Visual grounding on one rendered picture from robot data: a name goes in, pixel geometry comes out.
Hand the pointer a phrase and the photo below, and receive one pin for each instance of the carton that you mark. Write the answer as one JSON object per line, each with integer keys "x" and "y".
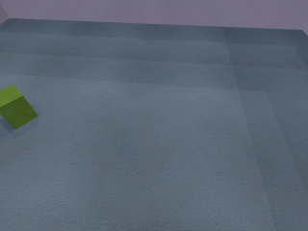
{"x": 14, "y": 107}

